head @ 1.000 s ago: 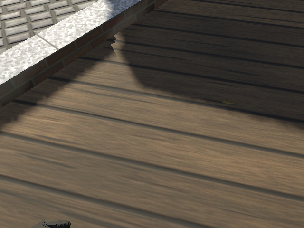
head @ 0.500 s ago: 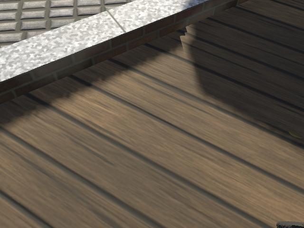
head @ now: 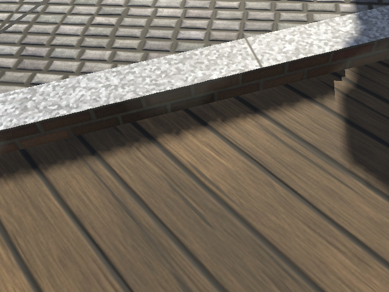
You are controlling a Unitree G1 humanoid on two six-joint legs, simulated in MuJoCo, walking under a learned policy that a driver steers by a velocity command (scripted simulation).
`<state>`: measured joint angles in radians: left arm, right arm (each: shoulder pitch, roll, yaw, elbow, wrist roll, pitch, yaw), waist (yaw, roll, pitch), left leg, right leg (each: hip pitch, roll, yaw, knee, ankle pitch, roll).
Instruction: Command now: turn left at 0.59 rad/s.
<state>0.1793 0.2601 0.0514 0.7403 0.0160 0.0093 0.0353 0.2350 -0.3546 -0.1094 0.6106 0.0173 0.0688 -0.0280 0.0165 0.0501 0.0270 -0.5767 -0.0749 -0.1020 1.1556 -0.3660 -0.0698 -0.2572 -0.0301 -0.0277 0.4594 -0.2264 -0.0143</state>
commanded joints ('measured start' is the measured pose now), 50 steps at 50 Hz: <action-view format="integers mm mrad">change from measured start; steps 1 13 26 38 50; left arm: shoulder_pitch -19 19 -28 131 3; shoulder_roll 151 130 136 257 244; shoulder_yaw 35 44 26 62 68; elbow -71 -45 -27 -54 -117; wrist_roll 0 -7 -27 -1 -32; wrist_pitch -2 -8 17 -4 21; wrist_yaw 15 -21 -21 -26 1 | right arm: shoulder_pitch -73 65 -117 -273 -188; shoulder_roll -32 -161 -38 -5 -13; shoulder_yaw -2 -42 38 21 13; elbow -100 -87 15 -7 44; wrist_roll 8 3 -49 -41 -3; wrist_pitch -11 -6 -75 -55 -68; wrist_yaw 2 19 10 -21 5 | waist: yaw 29 -20 -35 74 19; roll -209 93 97 -315 -211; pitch -41 -132 -57 -93 -98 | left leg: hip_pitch -107 624 396 7 165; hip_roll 54 255 298 0 27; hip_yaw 44 -138 -49 102 38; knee -66 -800 -843 -140 -415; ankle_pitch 21 596 373 -305 -12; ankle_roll -36 192 298 30 -21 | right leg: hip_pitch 187 -190 -103 218 128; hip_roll -218 -134 -42 -354 -152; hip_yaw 153 -130 36 540 388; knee -158 349 305 -132 -86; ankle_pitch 233 -61 -145 630 362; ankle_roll -189 36 96 -343 -210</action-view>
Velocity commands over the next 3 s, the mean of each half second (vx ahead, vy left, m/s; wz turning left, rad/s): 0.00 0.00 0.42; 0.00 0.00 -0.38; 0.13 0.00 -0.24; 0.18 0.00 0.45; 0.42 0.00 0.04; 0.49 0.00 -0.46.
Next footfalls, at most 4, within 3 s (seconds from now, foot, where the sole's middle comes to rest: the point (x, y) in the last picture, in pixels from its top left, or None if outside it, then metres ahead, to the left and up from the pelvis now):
0.24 left None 0.01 0.15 -0.78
0.70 right None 0.01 -0.07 -0.78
1.14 left None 0.04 0.17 -0.78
1.52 right None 0.03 -0.09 -0.78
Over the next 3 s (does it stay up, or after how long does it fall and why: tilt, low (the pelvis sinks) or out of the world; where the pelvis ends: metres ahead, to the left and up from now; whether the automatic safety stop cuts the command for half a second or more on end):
stays up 0.67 0.06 -0.02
